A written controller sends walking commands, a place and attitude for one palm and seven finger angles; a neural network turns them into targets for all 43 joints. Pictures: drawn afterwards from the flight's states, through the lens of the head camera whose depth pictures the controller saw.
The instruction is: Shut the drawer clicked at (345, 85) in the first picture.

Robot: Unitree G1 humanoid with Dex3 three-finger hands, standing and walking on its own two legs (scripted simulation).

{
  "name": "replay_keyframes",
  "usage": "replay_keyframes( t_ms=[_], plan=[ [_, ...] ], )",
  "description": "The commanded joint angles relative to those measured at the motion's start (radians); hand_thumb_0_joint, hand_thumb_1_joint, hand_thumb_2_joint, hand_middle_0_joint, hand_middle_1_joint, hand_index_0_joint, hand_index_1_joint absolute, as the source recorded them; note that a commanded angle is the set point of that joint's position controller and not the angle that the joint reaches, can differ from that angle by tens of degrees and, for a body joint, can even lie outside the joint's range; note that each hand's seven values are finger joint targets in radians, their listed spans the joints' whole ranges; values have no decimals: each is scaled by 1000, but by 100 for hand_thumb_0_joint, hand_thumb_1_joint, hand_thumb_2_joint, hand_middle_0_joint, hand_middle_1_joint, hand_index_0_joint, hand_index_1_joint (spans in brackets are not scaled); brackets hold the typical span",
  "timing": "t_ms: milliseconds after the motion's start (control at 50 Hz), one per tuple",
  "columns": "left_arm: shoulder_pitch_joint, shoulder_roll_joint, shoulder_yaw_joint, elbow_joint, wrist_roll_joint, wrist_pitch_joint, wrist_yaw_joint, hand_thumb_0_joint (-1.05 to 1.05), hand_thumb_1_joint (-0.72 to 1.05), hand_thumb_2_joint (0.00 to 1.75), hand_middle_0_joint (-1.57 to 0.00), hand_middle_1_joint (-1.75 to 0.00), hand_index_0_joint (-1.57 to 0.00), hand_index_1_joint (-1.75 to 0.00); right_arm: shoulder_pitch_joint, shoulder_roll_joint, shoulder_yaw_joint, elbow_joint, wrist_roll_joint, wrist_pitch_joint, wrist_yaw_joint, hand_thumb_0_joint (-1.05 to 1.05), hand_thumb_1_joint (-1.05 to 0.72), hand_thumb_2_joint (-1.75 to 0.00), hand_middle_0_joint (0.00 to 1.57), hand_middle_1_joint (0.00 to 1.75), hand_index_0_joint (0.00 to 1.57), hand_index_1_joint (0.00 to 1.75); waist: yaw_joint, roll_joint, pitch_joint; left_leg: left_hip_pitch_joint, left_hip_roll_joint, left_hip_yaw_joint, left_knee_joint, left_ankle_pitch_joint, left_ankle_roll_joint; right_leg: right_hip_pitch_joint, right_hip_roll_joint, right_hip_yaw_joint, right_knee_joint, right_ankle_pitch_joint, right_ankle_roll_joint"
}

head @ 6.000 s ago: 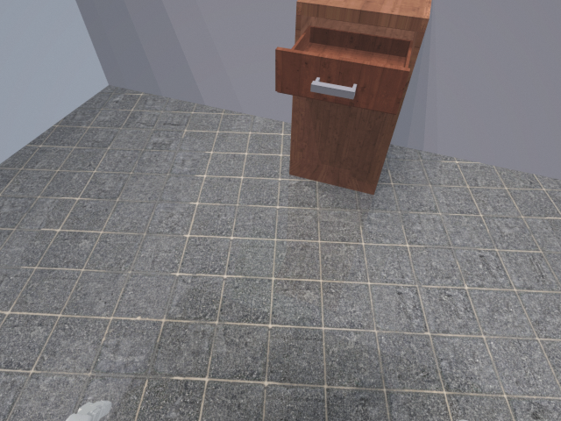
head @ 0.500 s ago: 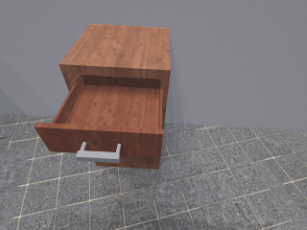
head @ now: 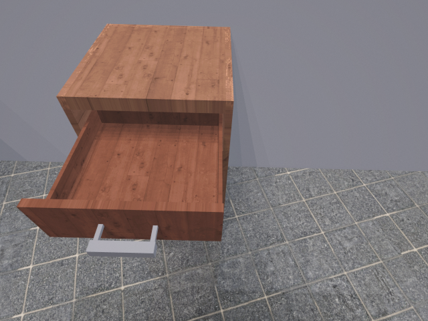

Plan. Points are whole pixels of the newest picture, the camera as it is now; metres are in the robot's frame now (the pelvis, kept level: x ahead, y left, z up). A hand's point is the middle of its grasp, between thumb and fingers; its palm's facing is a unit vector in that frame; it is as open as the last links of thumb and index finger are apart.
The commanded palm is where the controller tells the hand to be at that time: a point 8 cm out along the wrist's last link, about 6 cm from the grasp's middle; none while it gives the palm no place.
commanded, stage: come to a stop and stand still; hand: left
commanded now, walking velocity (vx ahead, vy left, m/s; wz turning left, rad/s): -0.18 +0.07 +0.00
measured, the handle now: (125, 239) +0.28 +0.20 -0.05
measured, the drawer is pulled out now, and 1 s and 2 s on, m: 0.30 0.30 0.28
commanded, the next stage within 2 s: look again from close up in 1.02 s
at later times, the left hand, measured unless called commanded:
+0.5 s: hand out of the picture -0.02 +0.16 -0.16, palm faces +0.00 -0.98 -0.20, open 7.3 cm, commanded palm none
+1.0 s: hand out of the picture -0.03 +0.13 -0.16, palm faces +0.01 -0.99 -0.15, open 7.3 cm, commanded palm none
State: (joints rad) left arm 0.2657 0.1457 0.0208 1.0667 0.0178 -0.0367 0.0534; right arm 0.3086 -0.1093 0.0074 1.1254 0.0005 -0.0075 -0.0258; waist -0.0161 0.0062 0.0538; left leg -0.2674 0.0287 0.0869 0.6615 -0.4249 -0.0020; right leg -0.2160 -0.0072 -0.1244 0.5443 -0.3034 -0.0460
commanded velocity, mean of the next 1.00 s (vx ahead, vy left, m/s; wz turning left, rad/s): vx -0.02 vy -0.01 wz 0.00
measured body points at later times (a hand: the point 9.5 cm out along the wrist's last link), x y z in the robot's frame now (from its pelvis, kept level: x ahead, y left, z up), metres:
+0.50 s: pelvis -0.02 +0.00 +0.01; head -0.01 -0.01 +0.46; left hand -0.02 +0.21 -0.15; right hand +0.00 -0.23 -0.15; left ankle +0.01 +0.11 -0.73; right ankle -0.01 -0.09 -0.73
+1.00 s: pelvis +0.00 -0.02 +0.01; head +0.00 -0.03 +0.46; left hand -0.03 +0.18 -0.15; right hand -0.06 -0.20 -0.16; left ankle +0.01 +0.11 -0.73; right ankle -0.01 -0.09 -0.73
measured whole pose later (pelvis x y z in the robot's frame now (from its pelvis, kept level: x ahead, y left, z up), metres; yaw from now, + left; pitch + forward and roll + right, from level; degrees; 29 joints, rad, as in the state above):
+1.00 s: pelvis +0.00 -0.02 +0.01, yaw -2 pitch -1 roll +1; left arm 0.37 0.08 -0.01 1.11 0.01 -0.03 0.04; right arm 0.37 -0.08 0.03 1.16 -0.01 0.00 -0.02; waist -0.01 0.00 0.02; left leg -0.17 0.04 0.12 0.40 -0.20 -0.01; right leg -0.17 0.02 -0.10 0.43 -0.24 -0.06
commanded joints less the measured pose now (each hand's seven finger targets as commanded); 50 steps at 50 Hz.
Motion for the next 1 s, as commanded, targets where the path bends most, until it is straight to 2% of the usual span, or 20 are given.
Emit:
replay_keyframes(
  t_ms=[0, 20, 40, 60, 80, 120, 140, 180, 200, 280, 340, 420, 540, 620, 760, 800, 860, 880, 980],
  plan=[
    [63, 97, 22, -62, -20, 22, -5, 0, 90, 90, -20, -30, -20, -30, 150, -89, -27, -14, -7, -9, -11, 0, -90, -90, 20, 30, 20, 30, 1, 94, -28, 144, 97, -83, -261, 665, 25, -32, -125, 119, 32, 456, -23],
    [85, 82, 22, -67, -19, 30, -2, 0, 90, 90, -20, -30, -20, -30, 102, -117, -26, -46, -11, -7, -13, 0, -90, -90, 20, 30, 20, 30, 26, 149, -29, 99, 183, -152, -266, 835, 79, -27, -91, 96, 27, 245, 9],
    [106, 73, 21, -62, -8, 41, 3, 0, 90, 90, -20, -30, -20, -30, 53, -131, -28, -68, -14, 2, -9, 0, -90, -90, 20, 30, 20, 30, 42, 102, 6, 23, 196, -135, -280, 743, 98, 11, -72, 91, 38, 108, 16],
    [111, 63, 17, -52, -2, 49, 3, 0, 90, 90, -20, -30, -20, -30, 5, -125, -27, -75, -13, 1, -10, 0, -90, -90, 20, 30, 20, 30, 52, 150, 39, -5, 187, -151, -302, 710, 106, 10, -72, 94, 38, 78, 22],
    [114, 70, 16, -51, -1, 52, 0, 0, 90, 90, -20, -30, -20, -30, -5, -122, -27, -87, -13, -1, -11, 0, -90, -90, 20, 30, 20, 30, 52, 150, 50, -2, 193, -159, -312, 736, 114, 2, -70, 93, 49, 61, 23],
    [131, 64, 13, -50, -1, 51, -2, 0, 90, 90, -20, -30, -20, -30, -19, -137, -30, -108, -13, -1, -12, 0, -90, -90, 20, 30, 20, 30, 53, 93, 14, 33, 195, -159, -297, 733, 121, 8, -73, 95, 30, 59, 27],
    [142, 66, 12, -50, 1, 49, -2, 0, 90, 90, -20, -30, -20, -30, -27, -143, -34, -116, -12, 0, -11, 0, -90, -90, 20, 30, 20, 30, 53, 65, -13, 62, 179, -145, -278, 693, 112, 5, -78, 108, -3, 120, 26],
    [127, 82, 11, -61, 4, 44, -4, 0, 90, 90, -20, -30, -20, -30, -20, -138, -39, -128, -10, 3, -8, 0, -90, -90, 20, 30, 20, 30, 34, 5, -44, 93, 144, -123, -263, 565, 85, -12, -89, 136, -46, 228, 18],
    [121, 82, 12, -68, 4, 42, -5, 0, 90, 90, -20, -30, -20, -30, -22, -143, -41, -132, -10, 6, -6, 0, -90, -90, 20, 30, 20, 30, 28, -16, -59, 108, 133, -113, -256, 500, 74, -23, -98, 146, -61, 243, 15],
    [100, 90, 6, -79, 6, 35, -11, 0, 90, 90, -20, -30, -20, -30, -24, -126, -37, -130, -11, 13, 6, 0, -90, -90, 20, 30, 20, 30, 9, -44, -44, 92, 97, -92, -293, 211, 45, -57, -110, 186, -148, 118, 3],
    [95, 94, 2, -73, 6, 31, -14, 0, 90, 90, -20, -30, -20, -30, -27, -125, -30, -121, -14, 17, 12, 0, -90, -90, 20, 30, 20, 30, 5, -34, 12, 73, 81, -88, -319, 99, 33, -115, -115, 205, -214, -49, -1],
    [118, 92, -3, -53, 4, 23, -15, 0, 90, 90, -20, -30, -20, -30, -5, -117, -20, -96, -14, 14, 14, 0, -90, -90, 20, 30, 20, 30, 6, -18, 42, 71, 77, -86, -337, 89, 29, -133, -111, 208, -259, -109, 2],
    [150, 78, -12, -23, -1, 10, -13, 0, 90, 90, -20, -30, -20, -30, 49, -101, -6, -52, -13, 4, 11, 0, -90, -90, 20, 30, 20, 30, 11, -30, 43, 82, 71, -73, -334, 170, 24, -96, -115, 205, -273, -41, -3],
    [174, 65, -16, -7, -5, 4, -11, 0, 90, 90, -20, -30, -20, -30, 77, -87, 3, -26, -11, -5, 7, 0, -90, -90, 20, 30, 20, 30, 19, -8, 29, 79, 76, -75, -338, 219, 24, -47, -112, 189, -253, 53, -6],
    [194, 45, -20, 17, -7, 0, -7, 0, 90, 90, -20, -30, -20, -30, 124, -65, 9, 8, -10, -9, 1, 0, -90, -90, 20, 30, 20, 30, 21, -11, 25, 76, 78, -67, -331, 250, 21, -10, -112, 174, -238, 123, -12],
    [192, 35, -21, 20, -7, 3, -6, 0, 90, 90, -20, -30, -20, -30, 127, -60, 9, 14, -9, -8, -1, 0, -90, -90, 20, 30, 20, 30, 21, -8, 60, 66, 80, -70, -336, 243, 22, -27, -106, 170, -239, 113, -12],
    [203, 29, -21, 26, -7, 1, -5, 0, 90, 90, -20, -30, -20, -30, 142, -52, 8, 20, -10, -8, -2, 0, -90, -90, 20, 30, 20, 30, 18, -17, 43, 82, 79, -68, -329, 243, 23, -25, -107, 173, -242, 112, -14],
    [202, 28, -22, 26, -7, 2, -6, 0, 90, 90, -20, -30, -20, -30, 140, -47, 8, 23, -9, -8, -3, 0, -90, -90, 20, 30, 20, 30, 18, 0, 57, 82, 81, -65, -336, 241, 24, -35, -102, 169, -245, 109, -13],
    [208, 19, -22, 32, -6, 1, -5, 0, 90, 90, -20, -30, -20, -30, 147, -39, 8, 25, -9, -8, -5, 0, -90, -90, 20, 30, 20, 30, 16, -13, 63, 84, 82, -63, -335, 239, 25, -41, -99, 170, -247, 108, -13]
  ],
)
